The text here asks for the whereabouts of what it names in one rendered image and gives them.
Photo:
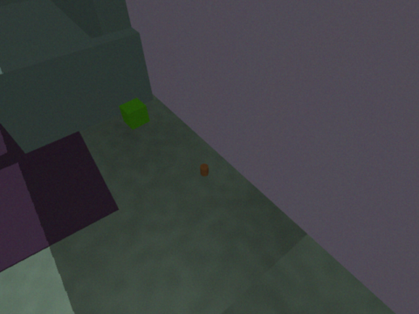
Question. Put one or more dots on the sofa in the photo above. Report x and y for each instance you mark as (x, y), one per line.
(65, 66)

